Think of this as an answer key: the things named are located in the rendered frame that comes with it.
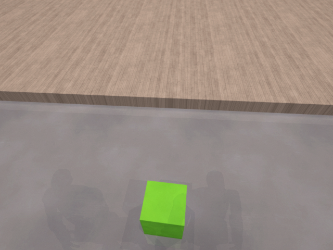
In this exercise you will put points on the carton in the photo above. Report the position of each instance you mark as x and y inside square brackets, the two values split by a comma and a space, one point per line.
[163, 210]

